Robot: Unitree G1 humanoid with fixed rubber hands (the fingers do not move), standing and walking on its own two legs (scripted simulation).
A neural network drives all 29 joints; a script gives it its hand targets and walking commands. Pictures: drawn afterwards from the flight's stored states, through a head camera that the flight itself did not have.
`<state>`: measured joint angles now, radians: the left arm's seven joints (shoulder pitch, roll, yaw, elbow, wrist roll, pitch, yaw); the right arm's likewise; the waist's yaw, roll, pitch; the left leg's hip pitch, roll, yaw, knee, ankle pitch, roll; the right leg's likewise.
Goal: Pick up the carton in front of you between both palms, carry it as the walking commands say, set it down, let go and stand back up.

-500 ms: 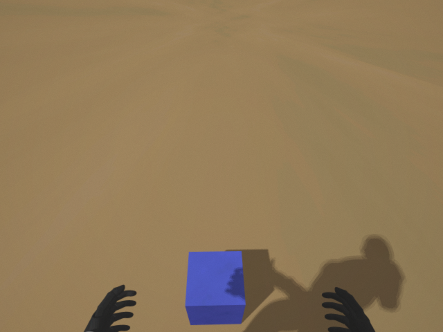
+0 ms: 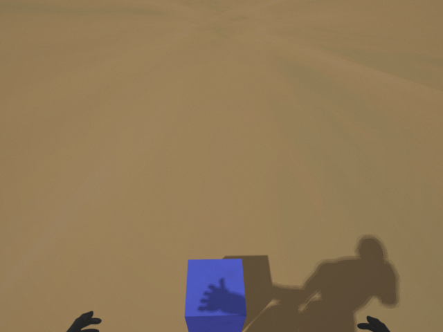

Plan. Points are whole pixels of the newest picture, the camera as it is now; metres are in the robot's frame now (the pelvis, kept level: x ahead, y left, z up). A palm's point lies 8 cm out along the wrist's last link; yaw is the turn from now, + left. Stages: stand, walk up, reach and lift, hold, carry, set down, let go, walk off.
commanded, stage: stand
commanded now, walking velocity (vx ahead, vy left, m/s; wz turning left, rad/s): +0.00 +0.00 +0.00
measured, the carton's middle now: (215, 297) +0.42 +0.03 -0.65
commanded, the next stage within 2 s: none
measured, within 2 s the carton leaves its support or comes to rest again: neither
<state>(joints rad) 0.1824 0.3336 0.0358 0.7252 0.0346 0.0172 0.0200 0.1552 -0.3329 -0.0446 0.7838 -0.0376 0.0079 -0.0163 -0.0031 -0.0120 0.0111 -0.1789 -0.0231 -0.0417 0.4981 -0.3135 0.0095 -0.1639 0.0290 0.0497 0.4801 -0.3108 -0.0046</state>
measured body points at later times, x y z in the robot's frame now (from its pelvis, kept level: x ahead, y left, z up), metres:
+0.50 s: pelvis -0.01 +0.00 +0.01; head -0.01 +0.01 +0.46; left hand +0.11 +0.30 -0.10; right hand +0.11 -0.30 -0.10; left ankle -0.03 +0.11 -0.74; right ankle -0.03 -0.12 -0.74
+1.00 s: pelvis -0.03 +0.00 +0.01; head -0.03 +0.00 +0.46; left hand +0.08 +0.31 -0.11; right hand +0.08 -0.31 -0.10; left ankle -0.03 +0.11 -0.74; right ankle -0.03 -0.12 -0.74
